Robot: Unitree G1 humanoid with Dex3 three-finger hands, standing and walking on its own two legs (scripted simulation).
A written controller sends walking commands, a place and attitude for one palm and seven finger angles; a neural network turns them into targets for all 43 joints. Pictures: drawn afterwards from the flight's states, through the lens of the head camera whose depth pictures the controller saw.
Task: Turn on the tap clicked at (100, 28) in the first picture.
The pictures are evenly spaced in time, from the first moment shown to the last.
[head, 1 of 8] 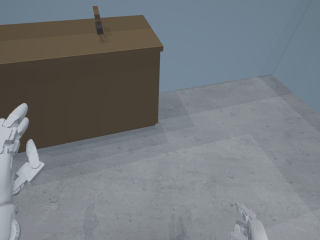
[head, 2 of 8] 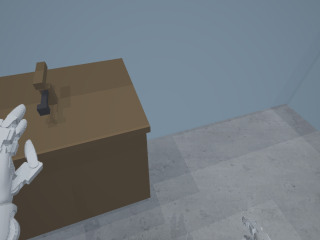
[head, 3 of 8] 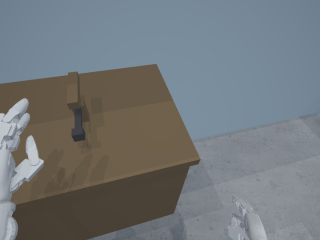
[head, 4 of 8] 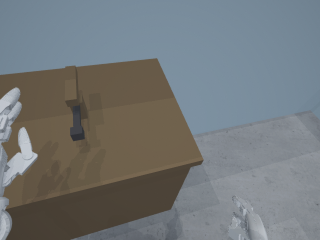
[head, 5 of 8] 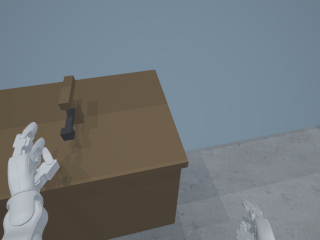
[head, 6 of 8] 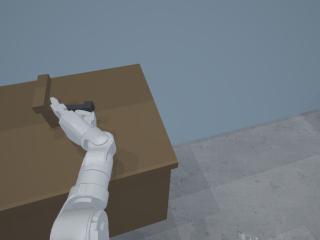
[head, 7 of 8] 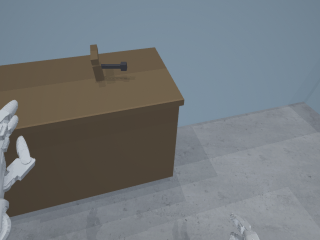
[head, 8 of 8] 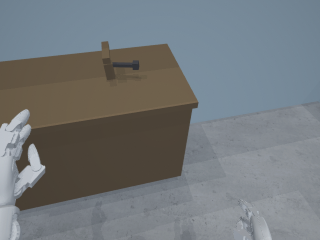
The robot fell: no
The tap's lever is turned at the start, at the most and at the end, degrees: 0 75 75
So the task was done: yes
